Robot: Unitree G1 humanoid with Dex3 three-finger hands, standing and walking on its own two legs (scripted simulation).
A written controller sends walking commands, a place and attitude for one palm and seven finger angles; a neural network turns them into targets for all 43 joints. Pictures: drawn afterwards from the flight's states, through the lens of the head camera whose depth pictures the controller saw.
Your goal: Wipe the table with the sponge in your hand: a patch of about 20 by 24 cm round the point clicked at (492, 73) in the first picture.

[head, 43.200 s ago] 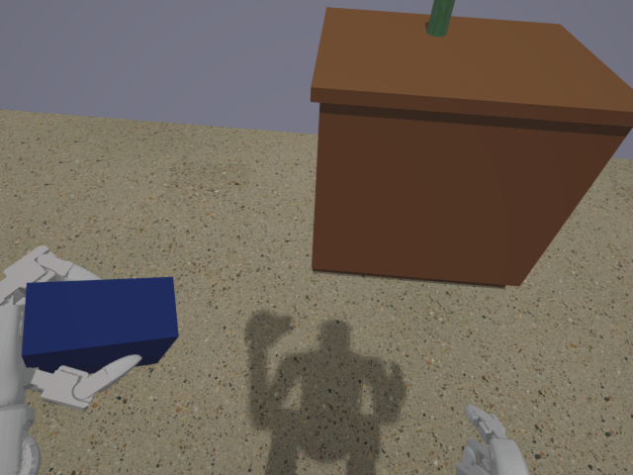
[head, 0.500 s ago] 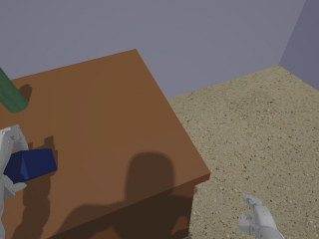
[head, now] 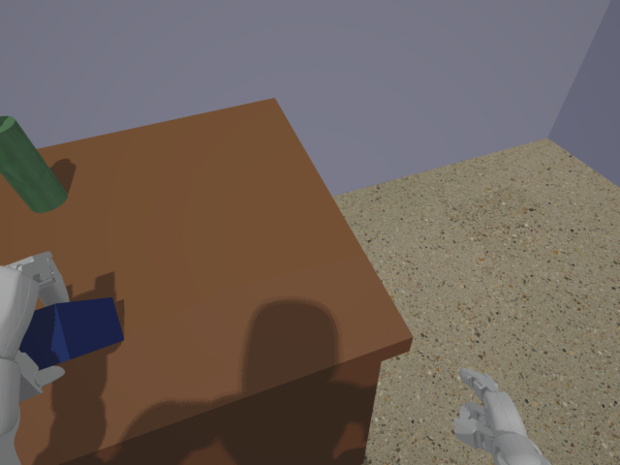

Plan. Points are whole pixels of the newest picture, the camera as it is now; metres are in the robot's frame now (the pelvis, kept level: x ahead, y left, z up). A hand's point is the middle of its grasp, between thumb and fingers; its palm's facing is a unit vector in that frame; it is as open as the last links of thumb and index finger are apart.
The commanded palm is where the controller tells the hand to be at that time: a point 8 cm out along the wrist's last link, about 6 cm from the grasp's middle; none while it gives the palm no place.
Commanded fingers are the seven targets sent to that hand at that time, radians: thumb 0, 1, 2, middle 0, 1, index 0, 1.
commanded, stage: lift the sponge slowly off the table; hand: left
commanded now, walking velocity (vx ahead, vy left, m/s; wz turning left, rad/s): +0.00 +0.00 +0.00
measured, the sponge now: (55, 338) +0.19 +0.34 +0.09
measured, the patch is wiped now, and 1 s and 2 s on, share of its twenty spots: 1.00 1.00 1.00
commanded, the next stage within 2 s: bring the sponge back beside the body in 1.92 s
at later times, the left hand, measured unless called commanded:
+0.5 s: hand (20, 331) +0.17 +0.32 +0.16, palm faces +0.10 -0.03 -0.99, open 9.3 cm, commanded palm +0.12 +0.32 +0.20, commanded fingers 0.00 0.10 1.30 -1.20 -1.60 -1.20 -1.60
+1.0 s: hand (12, 325) +0.17 +0.33 +0.17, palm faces +0.10 -0.03 -0.99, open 9.3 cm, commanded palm +0.12 +0.32 +0.24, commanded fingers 0.00 0.10 1.30 -1.20 -1.60 -1.20 -1.60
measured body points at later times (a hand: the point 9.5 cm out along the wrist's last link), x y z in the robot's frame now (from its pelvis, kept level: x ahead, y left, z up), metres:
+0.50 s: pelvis +0.00 -0.01 +0.00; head +0.00 -0.04 +0.45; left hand +0.16 +0.32 +0.21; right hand +0.25 -0.21 -0.09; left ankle -0.03 +0.09 -0.74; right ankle -0.03 -0.14 -0.74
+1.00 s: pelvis -0.02 -0.01 +0.00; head -0.02 -0.05 +0.45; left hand +0.16 +0.32 +0.22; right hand +0.24 -0.20 -0.08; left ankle -0.03 +0.09 -0.74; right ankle -0.03 -0.14 -0.74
